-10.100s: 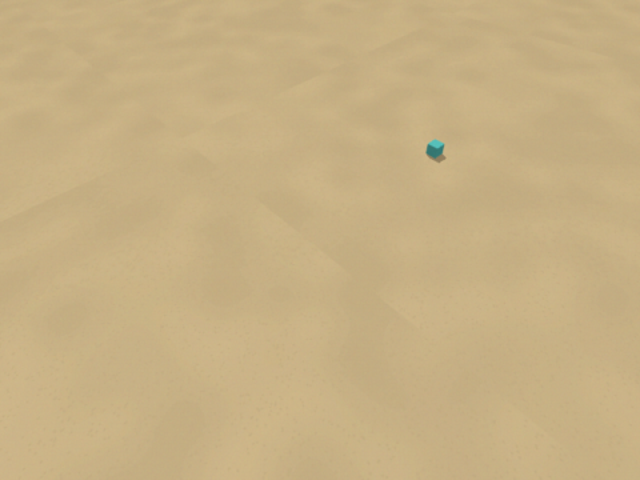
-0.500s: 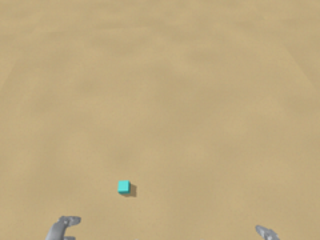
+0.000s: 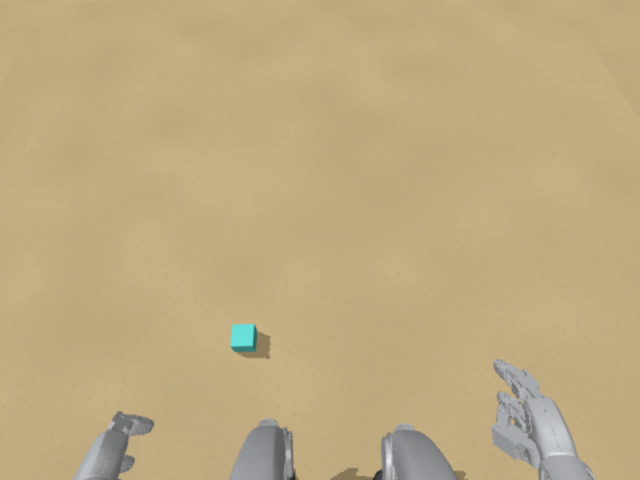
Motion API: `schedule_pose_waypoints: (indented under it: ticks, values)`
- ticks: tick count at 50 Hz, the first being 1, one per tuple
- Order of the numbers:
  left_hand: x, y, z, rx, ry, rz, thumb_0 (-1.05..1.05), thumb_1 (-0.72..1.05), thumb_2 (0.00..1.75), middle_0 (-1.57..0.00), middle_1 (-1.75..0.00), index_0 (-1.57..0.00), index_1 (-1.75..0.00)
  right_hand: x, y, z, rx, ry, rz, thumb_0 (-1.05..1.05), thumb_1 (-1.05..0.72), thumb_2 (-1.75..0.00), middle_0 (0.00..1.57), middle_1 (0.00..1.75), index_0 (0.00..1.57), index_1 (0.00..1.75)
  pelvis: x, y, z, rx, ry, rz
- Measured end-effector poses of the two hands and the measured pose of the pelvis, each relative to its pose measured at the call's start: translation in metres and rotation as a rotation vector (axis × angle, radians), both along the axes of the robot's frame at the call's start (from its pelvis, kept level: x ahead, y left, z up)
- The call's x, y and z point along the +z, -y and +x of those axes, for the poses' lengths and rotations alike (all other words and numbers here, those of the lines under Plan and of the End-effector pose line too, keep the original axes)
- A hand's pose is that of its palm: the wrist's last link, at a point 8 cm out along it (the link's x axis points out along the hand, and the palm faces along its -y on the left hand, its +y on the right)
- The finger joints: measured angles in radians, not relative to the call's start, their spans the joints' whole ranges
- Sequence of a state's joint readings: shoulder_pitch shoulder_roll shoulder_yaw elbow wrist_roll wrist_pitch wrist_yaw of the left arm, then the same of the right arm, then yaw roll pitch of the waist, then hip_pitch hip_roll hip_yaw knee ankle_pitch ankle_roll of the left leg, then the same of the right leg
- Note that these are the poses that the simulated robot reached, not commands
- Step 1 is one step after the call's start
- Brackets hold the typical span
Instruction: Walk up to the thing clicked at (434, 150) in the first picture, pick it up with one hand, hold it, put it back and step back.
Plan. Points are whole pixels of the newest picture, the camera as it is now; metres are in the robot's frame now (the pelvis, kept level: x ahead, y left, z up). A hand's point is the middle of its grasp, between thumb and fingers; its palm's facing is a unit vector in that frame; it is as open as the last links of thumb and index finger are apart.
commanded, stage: rise first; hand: left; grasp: from above
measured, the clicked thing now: (244, 338) +0.47 +0.24 -0.64
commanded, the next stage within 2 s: none
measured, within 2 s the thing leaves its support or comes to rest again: neither
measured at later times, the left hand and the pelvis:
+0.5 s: hand (186, 391) +0.29 +0.28 -0.35, palm faces -0.49 -0.32 -0.81, open 14.2 cm; pelvis -0.07 +0.00 -0.21, yaw -3 degrees
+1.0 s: hand (202, 361) +0.36 +0.29 -0.45, palm faces -0.50 -0.03 -0.87, open 14.2 cm; pelvis -0.09 +0.01 -0.30, yaw -6 degrees
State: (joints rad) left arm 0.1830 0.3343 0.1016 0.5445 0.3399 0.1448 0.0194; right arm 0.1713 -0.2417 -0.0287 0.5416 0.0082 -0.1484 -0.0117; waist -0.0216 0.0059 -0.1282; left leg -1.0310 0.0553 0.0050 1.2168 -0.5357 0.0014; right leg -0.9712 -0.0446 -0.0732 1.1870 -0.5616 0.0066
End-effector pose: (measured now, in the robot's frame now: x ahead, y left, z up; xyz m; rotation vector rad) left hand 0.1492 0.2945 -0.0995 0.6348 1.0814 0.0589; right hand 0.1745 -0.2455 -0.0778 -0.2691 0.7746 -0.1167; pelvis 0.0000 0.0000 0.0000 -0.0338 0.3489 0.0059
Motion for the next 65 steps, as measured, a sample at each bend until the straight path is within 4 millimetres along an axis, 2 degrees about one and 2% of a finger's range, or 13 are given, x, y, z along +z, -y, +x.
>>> schedule_pose_waypoints:
  ticks: [5, 13, 21, 28, 36, 43, 50, 65]
  values:
    - [-0.042, -0.006, 0.025, -0.138, 0.031, 0.072, -0.01, -0.53, 0.98, -0.12, -1.01, -0.11, -1.02, -0.042, 0.005, -0.001, 0.028, -0.004, -0.014, 0.01, -0.90, -0.90, 0.20, 0.30, 0.20, 0.30, -0.040, 0.000, -0.011, -0.005, -0.082, 0.001]
    - [-0.107, -0.003, 0.082, -0.364, 0.152, 0.204, -0.01, -0.54, 1.01, -0.10, -1.02, -0.09, -1.03, -0.135, 0.020, -0.026, 0.007, -0.103, -0.020, 0.01, -0.89, -0.90, 0.20, 0.30, 0.20, 0.30, -0.115, 0.001, -0.032, -0.017, -0.191, 0.000]
    - [-0.165, -0.004, 0.127, -0.535, 0.173, 0.324, 0.00, -0.56, 1.02, -0.08, -1.02, -0.08, -1.03, -0.222, 0.028, -0.082, -0.028, -0.262, -0.001, 0.01, -0.90, -0.90, 0.20, 0.30, 0.20, 0.30, -0.179, 0.004, -0.059, -0.032, -0.246, -0.008]
    - [-0.208, -0.001, 0.160, -0.678, 0.217, 0.396, 0.00, -0.56, 1.02, -0.08, -1.02, -0.09, -1.02, -0.273, 0.033, -0.141, -0.067, -0.412, -0.017, 0.01, -0.91, -0.90, 0.20, 0.30, 0.20, 0.30, -0.226, 0.005, -0.076, -0.044, -0.253, -0.022]
    - [-0.245, 0.003, 0.191, -0.799, 0.247, 0.459, 0.00, -0.55, 1.03, -0.09, -0.99, -0.09, -0.99, -0.299, 0.036, -0.195, -0.129, -0.558, -0.048, 0.01, -0.91, -0.90, 0.20, 0.30, 0.20, 0.30, -0.262, 0.000, -0.084, -0.058, -0.250, -0.044]
    - [-0.268, 0.004, 0.213, -0.869, 0.261, 0.500, 0.00, -0.54, 1.02, -0.09, -0.95, -0.10, -0.96, -0.310, 0.035, -0.219, -0.156, -0.627, -0.072, 0.01, -0.91, -0.90, 0.20, 0.30, 0.20, 0.30, -0.283, -0.004, -0.086, -0.068, -0.246, -0.059]
    - [-0.290, 0.005, 0.224, -0.930, 0.263, 0.526, 0.00, -0.53, 1.01, -0.09, -0.93, -0.10, -0.94, -0.323, 0.034, -0.225, -0.148, -0.660, -0.084, 0.00, -0.91, -0.90, 0.20, 0.30, 0.20, 0.30, -0.301, -0.006, -0.085, -0.073, -0.243, -0.065]
    - [-0.325, 0.011, 0.247, -0.957, 0.288, 0.566, 0.00, -0.50, 0.97, -0.11, -0.92, -0.12, -0.91, -0.353, 0.032, -0.217, -0.087, -0.682, -0.086, 0.00, -0.91, -0.90, 0.20, 0.30, 0.20, 0.30, -0.330, -0.004, -0.082, -0.088, -0.239, -0.071]
